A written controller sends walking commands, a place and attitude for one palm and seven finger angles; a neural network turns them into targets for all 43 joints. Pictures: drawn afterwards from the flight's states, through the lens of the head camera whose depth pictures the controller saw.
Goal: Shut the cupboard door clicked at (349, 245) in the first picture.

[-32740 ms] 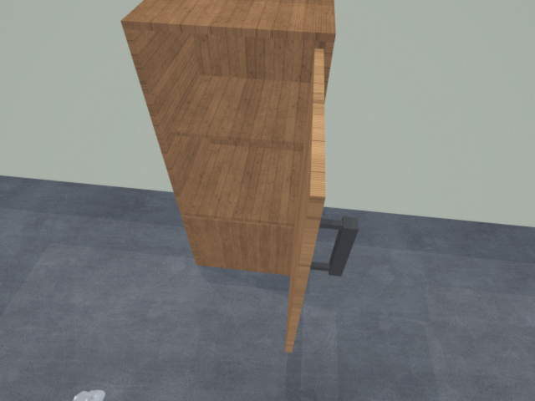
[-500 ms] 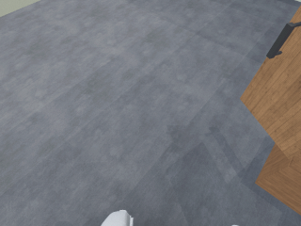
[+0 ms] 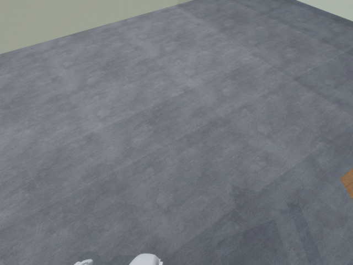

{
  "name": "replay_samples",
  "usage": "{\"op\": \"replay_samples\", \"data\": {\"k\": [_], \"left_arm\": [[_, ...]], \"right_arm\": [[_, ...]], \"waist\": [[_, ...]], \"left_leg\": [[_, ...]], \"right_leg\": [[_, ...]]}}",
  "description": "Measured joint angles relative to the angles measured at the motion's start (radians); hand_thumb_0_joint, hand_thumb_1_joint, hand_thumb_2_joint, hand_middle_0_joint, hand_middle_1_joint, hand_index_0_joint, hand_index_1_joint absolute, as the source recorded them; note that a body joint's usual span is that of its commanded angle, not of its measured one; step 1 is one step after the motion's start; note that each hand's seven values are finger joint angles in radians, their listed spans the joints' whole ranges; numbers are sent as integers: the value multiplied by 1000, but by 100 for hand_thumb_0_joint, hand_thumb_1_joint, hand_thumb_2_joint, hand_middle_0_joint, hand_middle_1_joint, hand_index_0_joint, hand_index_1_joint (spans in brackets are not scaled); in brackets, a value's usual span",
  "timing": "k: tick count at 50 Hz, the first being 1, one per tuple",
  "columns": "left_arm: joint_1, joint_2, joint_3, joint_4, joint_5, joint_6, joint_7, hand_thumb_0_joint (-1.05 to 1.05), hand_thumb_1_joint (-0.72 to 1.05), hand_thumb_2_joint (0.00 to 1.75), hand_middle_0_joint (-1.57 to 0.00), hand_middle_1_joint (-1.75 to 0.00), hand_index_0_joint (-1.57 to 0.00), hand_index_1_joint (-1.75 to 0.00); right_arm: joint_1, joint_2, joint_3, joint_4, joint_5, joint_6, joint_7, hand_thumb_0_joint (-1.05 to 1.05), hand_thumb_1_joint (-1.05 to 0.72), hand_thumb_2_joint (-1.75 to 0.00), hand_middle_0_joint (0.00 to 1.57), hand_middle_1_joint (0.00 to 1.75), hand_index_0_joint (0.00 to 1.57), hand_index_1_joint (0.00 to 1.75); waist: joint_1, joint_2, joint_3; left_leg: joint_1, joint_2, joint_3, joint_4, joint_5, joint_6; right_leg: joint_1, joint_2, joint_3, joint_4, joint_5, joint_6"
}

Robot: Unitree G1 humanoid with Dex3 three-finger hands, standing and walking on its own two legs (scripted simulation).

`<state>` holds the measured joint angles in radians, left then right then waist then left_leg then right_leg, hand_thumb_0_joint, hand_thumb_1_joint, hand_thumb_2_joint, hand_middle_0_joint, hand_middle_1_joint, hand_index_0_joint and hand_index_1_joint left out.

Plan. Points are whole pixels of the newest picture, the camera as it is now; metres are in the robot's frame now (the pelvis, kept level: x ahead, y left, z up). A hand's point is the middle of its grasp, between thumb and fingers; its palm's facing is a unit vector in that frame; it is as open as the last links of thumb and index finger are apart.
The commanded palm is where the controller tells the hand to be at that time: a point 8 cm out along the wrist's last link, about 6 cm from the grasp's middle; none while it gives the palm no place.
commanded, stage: walk to a spot facing it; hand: left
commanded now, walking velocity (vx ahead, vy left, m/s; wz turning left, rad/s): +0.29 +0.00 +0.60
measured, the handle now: out of the picture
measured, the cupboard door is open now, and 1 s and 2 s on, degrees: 61 61 61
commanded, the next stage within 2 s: turn to face it in 0.40 s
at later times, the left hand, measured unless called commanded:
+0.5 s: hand (74, 264) +0.15 +0.29 -0.17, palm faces +0.33 -0.92 -0.23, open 7.4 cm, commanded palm none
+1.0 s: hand (95, 197) +0.33 +0.28 -0.17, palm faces +0.17 -0.96 -0.21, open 7.2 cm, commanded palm none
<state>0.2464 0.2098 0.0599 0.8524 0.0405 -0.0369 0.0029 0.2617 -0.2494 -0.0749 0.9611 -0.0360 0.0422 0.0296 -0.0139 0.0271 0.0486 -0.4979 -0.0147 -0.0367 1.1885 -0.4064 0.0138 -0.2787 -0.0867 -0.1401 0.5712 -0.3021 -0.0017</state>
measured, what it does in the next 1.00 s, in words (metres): walks ahead: left foot, then right foot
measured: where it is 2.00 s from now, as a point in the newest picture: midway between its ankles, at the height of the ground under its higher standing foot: (160, 240)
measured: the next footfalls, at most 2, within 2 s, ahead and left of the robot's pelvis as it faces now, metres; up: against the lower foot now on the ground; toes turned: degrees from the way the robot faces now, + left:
left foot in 0.30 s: +0.22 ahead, +0.16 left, +0.00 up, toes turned +19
right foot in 0.76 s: +0.40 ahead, -0.02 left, +0.00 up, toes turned +11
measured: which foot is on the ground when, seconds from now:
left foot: up 0.00-0.28, down 0.30-0.78, up 0.80-1.00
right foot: down 0.00-0.30, up 0.32-0.74, down 0.76-1.00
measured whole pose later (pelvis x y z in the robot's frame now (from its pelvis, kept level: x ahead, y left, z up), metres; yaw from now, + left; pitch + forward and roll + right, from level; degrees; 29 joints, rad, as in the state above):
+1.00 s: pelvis +0.30 +0.09 +0.00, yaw +7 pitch +1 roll +0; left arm 0.21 0.17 0.07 0.94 0.04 0.04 0.02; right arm 0.19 -0.19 -0.04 0.96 -0.01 0.03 -0.02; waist 0.01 -0.01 0.09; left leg -0.40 0.02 0.02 0.84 -0.45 -0.04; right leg -0.33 0.03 0.06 0.48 -0.17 -0.01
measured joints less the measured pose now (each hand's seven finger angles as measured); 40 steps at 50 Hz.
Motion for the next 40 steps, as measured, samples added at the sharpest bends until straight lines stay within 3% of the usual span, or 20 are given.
{"op": "replay_samples", "data": {"k": [2, 5, 10, 14, 15, 16, 18, 21, 27, 33, 37, 40], "left_arm": [[25, -15, -2, 28, 0, -4, 4, 0, 91, 90, -20, -30, -20, -30], [54, -33, -7, 62, 0, -13, 7, 0, 91, 90, -20, -30, -20, -30], [97, -48, -11, 100, 0, -19, 6, 0, 91, 90, -21, -30, -20, -30], [145, -36, -6, 128, -5, -7, 2, 0, 91, 90, -21, -30, -20, -30], [167, -37, -4, 133, -8, 1, -2, 0, 91, 90, -21, -30, -20, -30], [172, -33, -2, 138, -11, 15, -8, 1, 91, 90, -21, -30, -20, -30], [140, -8, 6, 140, -12, 46, -8, 1, 91, 90, -21, -30, -20, -30], [69, 17, 23, 119, -6, 56, -7, 1, 91, 90, -21, -30, -20, -30], [-51, 26, 28, 41, -1, 44, -13, 1, 91, 90, -20, -30, -20, -30], [-104, 8, 1, 38, -8, 42, -1, 0, 92, 90, -20, -29, -20, -30], [-85, -17, -15, 57, -10, 43, -3, 0, 91, 90, -20, -29, -20, -30], [-63, -45, -20, 71, -8, 30, -4, 0, 91, 90, -20, -30, -20, -30]], "right_arm": [[-10, 2, -3, -7, 2, -4, 8, 1, -91, -90, 20, 30, 20, 30], [-34, 13, -1, -20, 5, -6, 18, 1, -91, -90, 20, 30, 20, 30], [-106, 24, 13, -38, 6, -8, 33, 1, -91, -90, 20, 30, 19, 30], [-162, 26, 24, -73, 3, -29, 35, 1, -91, -90, 20, 30, 19, 30], [-166, 14, 27, -91, 0, -42, 35, 1, -91, -90, 20, 30, 19, 30], [-173, 8, 25, -105, -1, -57, 28, 1, -91, -90, 20, 30, 20, 30], [-180, 13, 28, -113, 4, -74, 11, 1, -91, -90, 20, 30, 20, 30], [-153, 20, 36, -105, 5, -77, -11, 1, -91, -90, 20, 30, 20, 30], [-69, 48, 47, -51, 8, -74, -26, 1, -91, -90, 20, 30, 20, 30], [3, 91, 56, 18, 11, -76, -41, 1, -91, -90, 20, 30, 20, 30], [28, 102, 57, 56, 11, -63, -47, 1, -91, -90, 20, 30, 20, 30], [15, 90, 46, 67, 20, -43, -48, 1, -91, -90, 20, 30, 20, 30]], "waist": [[-12, -6, -2], [-15, -23, 11], [17, -40, 60], [42, -65, 88], [44, -51, 80], [35, -40, 78], [36, -55, 94], [40, -65, 88], [22, -54, 48], [9, -51, 19], [8, -40, 17], [9, -6, 29]], "left_leg": [[-47, 29, 34, 14, 68, -11], [-80, 60, 73, -75, 109, -17], [-70, 76, 129, -327, 129, 0], [19, 36, 180, -520, 114, 41], [53, 34, 170, -572, 139, 66], [40, 36, 163, -551, 221, 84], [30, 20, 158, -473, 183, 89], [77, -7, 141, -512, 143, 79], [205, -41, 88, -683, 182, 79], [334, -38, 83, -778, 160, 58], [381, -17, 124, -714, 65, 34], [314, 21, 136, -504, -75, 7]], "right_leg": [[58, -11, -33, -71, 14, 6], [136, -27, -87, -150, 18, 14], [231, -46, -172, -181, -25, 47], [256, -100, -209, -58, -130, 86], [217, -114, -202, 56, -163, 82], [152, -117, -156, 224, -201, 77], [9, -97, -18, 515, -220, 60], [-158, -74, 72, 652, -135, 50], [-316, -56, 123, 505, 25, 65], [-259, -15, 121, 226, 130, 50], [-126, 34, 100, 48, 167, 25], [-90, 82, 113, 21, 74, -12]]}}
